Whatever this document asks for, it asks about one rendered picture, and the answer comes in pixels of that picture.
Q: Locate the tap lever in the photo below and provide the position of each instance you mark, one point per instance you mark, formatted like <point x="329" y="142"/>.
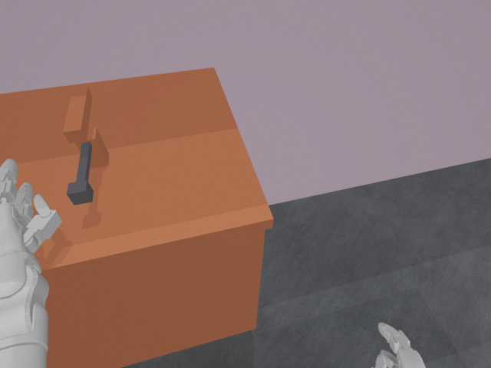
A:
<point x="80" y="192"/>

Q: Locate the right robot hand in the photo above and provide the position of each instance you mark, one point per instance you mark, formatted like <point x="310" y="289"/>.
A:
<point x="400" y="344"/>

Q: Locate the left robot hand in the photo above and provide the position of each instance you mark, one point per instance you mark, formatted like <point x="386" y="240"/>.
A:
<point x="19" y="231"/>

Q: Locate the robot left forearm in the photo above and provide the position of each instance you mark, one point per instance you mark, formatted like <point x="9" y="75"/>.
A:
<point x="23" y="317"/>

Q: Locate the counter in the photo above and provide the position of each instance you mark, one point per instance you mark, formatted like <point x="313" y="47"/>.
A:
<point x="168" y="255"/>

